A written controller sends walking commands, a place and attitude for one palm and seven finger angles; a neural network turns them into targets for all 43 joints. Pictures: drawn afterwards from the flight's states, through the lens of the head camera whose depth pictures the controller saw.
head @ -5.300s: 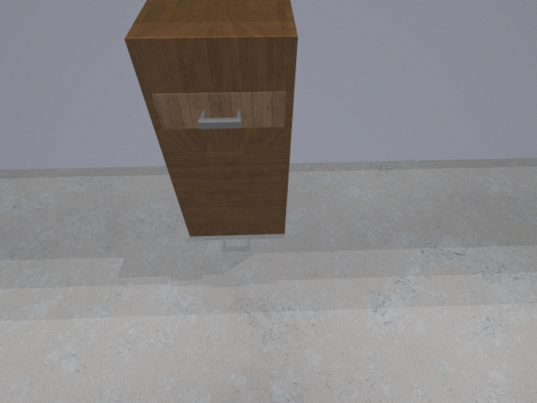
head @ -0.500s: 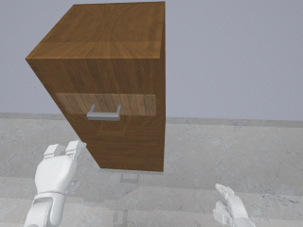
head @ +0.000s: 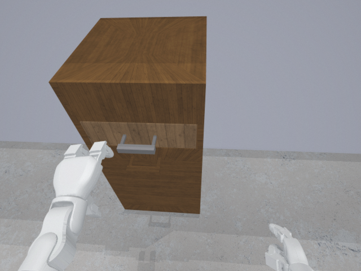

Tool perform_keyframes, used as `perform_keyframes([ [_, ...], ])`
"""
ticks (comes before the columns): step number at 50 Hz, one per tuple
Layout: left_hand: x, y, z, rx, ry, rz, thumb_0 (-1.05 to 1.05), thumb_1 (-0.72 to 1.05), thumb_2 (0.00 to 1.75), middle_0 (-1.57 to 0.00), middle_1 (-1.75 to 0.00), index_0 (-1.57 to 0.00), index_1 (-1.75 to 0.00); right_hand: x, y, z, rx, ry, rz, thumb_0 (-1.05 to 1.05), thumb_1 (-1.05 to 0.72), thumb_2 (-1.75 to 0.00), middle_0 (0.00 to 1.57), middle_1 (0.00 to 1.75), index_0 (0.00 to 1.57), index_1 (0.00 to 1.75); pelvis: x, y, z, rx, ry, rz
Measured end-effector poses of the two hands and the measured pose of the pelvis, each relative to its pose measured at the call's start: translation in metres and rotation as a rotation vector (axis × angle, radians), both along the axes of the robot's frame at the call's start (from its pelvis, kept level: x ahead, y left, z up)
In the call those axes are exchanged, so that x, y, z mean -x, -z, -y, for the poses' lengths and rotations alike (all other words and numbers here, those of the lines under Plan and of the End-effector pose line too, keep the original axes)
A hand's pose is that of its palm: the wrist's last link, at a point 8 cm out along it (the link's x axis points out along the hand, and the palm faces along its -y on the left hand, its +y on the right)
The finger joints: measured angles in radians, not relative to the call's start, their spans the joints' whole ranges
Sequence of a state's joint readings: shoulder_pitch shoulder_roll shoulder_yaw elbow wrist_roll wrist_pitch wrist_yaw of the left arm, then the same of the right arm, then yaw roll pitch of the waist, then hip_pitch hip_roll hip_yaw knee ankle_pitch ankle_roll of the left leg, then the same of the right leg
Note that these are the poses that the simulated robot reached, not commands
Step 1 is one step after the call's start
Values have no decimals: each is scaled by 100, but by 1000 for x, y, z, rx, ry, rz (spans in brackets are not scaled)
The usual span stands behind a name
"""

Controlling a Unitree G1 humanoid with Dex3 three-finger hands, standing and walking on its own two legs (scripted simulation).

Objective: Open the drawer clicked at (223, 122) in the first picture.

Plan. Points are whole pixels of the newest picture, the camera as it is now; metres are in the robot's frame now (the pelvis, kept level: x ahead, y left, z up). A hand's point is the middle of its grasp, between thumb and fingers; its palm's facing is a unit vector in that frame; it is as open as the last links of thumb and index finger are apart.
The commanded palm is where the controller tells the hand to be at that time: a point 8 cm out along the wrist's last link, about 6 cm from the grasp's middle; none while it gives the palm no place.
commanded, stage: raise the hand with hooked fingers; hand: left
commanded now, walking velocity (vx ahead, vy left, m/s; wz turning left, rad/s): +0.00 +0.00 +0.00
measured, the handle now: (137, 143) +0.50 +0.21 -0.09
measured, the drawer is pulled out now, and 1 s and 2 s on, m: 0.00 0.00 0.00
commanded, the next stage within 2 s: move the hooked fingers above the handle in 0.64 s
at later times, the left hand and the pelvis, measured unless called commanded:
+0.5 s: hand (87, 170) +0.30 +0.25 +0.07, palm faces -0.01 -0.11 -0.99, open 13.8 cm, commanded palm +0.27 +0.25 +0.14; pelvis +0.00 +0.01 +0.01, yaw +1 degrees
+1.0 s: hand (100, 167) +0.32 +0.23 +0.06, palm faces -0.03 -0.09 -1.00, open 13.8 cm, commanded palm +0.31 +0.23 +0.12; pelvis +0.00 -0.01 +0.01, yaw +1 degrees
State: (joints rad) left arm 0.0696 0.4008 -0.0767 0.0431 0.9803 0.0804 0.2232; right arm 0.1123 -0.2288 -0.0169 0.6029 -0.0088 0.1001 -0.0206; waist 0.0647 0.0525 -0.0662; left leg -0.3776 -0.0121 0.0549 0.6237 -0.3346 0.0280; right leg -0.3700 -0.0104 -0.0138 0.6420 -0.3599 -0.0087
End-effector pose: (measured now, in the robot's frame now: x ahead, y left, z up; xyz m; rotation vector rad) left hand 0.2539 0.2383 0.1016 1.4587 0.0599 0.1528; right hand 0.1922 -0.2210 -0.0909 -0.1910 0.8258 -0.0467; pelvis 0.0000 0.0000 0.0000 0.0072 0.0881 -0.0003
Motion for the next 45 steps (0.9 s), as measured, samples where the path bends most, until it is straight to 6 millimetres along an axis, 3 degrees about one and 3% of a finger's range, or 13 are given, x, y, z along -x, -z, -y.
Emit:
perform_keyframes([
  [8,-14,-21,-14,-11,-1,-18,-1,-46,31,-32,-118,-32,-118,-6,-5,-26,-30,-51,-8,1,-91,-90,20,30,20,30,0,-6,-7,6,-12,25],
  [16,-27,-38,-21,-20,30,-30,-1,-49,30,-32,-120,-32,-119,10,0,-24,-23,-42,-64,1,-91,-90,20,30,20,30,2,-9,-9,9,-19,33],
  [29,-18,-25,-9,-5,88,-40,-1,-49,30,-32,-120,-32,-120,38,9,3,12,8,-139,1,-91,-90,20,30,20,30,5,-10,-5,6,-11,18],
  [39,-22,-28,-3,-10,39,-38,-1,-49,30,-32,-120,-32,-120,28,7,8,-9,17,-99,1,-91,-90,20,30,20,30,5,-10,3,1,-11,23],
  [45,-31,-18,5,-11,54,-78,-1,-49,30,-32,-120,-32,-120,20,4,10,-7,7,-74,1,-91,-90,20,30,20,30,5,-9,9,-3,-14,17],
])
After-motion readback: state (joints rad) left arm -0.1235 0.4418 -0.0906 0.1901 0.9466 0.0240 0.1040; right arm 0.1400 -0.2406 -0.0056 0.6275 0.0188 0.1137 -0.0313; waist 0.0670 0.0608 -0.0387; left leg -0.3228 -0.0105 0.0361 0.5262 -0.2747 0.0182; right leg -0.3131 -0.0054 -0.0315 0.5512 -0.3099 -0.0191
